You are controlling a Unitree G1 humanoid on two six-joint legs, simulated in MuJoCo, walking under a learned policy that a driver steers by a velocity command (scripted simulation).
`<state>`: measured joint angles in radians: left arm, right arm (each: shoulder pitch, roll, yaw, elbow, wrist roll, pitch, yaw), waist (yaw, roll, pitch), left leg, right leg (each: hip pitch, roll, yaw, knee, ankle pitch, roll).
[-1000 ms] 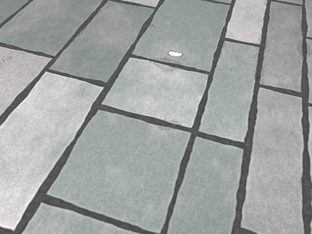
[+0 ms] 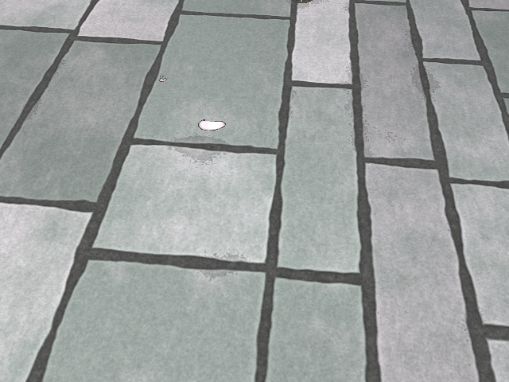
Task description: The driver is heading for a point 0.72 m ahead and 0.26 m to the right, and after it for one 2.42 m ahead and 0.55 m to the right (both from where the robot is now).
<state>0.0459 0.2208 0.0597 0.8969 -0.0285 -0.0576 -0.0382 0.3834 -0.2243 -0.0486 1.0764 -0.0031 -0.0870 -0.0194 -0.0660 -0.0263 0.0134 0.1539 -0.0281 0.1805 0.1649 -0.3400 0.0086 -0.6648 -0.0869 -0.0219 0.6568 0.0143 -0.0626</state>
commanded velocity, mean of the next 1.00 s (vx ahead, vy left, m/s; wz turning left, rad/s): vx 0.49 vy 0.00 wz -0.56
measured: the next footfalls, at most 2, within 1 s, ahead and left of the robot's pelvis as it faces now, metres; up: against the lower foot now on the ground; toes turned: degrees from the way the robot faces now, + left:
right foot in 0.08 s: +0.24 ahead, -0.12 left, +0.00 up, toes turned -6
left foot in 0.60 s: +0.56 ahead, +0.01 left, +0.00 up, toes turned -23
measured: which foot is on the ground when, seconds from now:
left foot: down 0.00-0.10, up 0.12-0.58, down 0.60-1.00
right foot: up 0.00-0.06, down 0.08-0.62, up 0.64-1.00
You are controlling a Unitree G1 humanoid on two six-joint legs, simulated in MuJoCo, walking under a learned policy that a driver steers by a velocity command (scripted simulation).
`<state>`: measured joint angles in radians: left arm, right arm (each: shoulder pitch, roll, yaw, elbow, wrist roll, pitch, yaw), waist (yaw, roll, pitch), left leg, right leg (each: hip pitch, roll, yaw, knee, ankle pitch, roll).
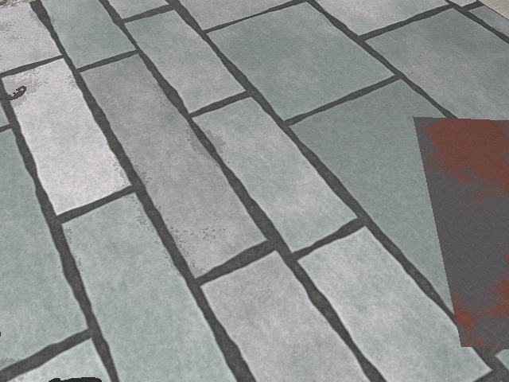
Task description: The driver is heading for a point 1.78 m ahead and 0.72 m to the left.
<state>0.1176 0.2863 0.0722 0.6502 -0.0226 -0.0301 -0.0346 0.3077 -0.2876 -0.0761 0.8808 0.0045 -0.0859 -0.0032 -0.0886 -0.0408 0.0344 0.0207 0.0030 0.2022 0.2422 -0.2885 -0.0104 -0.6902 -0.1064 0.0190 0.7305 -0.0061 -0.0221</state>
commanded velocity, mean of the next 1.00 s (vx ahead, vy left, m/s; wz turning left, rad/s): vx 0.10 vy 0.00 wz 0.25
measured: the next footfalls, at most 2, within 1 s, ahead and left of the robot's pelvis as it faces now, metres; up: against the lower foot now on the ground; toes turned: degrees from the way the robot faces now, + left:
right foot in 0.10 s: +0.23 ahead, -0.13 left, +0.00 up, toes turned -6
left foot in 0.62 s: +0.20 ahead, +0.11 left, +0.00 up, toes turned +11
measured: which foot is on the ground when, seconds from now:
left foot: down 0.00-0.10, up 0.12-0.60, down 0.62-1.00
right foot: up 0.00-0.08, down 0.10-0.62, up 0.64-1.00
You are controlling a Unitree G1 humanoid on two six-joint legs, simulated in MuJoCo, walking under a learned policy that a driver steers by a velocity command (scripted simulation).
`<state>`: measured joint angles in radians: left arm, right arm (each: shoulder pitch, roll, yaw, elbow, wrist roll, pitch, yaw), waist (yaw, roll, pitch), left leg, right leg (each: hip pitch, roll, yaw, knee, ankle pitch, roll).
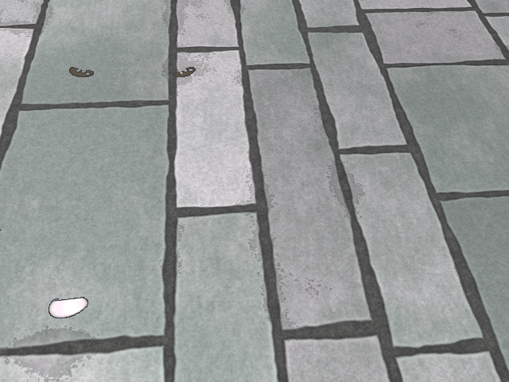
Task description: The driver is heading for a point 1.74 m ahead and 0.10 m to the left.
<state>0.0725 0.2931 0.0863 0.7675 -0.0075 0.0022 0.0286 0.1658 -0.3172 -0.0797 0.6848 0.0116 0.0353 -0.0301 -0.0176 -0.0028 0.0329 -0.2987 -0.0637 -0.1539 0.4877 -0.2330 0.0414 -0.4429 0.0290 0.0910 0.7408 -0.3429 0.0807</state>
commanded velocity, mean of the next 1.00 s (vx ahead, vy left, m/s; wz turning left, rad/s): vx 0.17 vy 0.00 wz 0.32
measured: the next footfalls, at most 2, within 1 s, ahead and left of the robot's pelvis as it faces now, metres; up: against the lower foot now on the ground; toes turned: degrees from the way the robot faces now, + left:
right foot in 0.10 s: +0.06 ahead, -0.14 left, +0.00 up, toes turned +9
left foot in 0.50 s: +0.01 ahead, +0.13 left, +0.00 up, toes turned +16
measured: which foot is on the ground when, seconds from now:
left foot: down 0.00-0.10, up 0.12-0.48, down 0.50-1.00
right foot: up 0.00-0.08, down 0.10-0.50, up 0.52-0.96, down 0.98-1.00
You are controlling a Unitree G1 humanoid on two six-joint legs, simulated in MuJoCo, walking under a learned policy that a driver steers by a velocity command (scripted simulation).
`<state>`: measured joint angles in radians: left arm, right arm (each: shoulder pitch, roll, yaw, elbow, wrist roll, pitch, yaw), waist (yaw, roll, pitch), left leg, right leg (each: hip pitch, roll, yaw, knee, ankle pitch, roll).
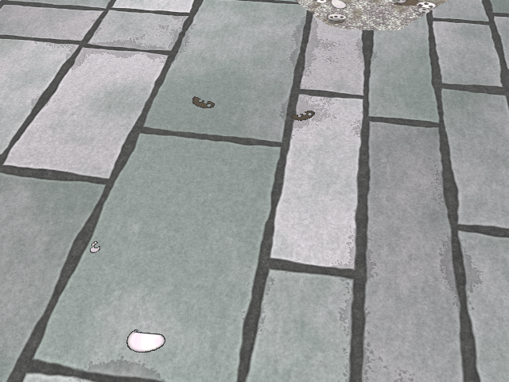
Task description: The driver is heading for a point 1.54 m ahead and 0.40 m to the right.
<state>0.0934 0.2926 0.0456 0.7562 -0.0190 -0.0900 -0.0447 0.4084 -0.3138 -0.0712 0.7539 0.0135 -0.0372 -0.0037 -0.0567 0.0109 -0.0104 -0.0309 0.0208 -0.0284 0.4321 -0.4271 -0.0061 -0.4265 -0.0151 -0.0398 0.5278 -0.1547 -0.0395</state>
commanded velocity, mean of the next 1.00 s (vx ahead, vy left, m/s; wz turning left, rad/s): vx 0.49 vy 0.00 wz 0.01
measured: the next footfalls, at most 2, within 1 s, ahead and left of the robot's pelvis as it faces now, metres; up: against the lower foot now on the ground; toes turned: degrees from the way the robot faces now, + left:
left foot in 0.52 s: +0.46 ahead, +0.11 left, +0.00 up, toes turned +1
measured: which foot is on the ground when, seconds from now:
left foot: down 0.00-0.00, up 0.02-0.50, down 0.52-1.00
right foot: down 0.00-0.52, up 0.54-1.00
